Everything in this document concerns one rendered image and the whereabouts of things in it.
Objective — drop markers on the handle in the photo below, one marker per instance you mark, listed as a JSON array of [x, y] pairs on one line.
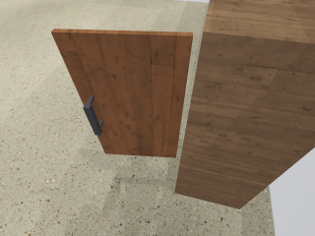
[[90, 113]]

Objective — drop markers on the cupboard door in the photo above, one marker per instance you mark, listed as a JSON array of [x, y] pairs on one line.
[[138, 79]]

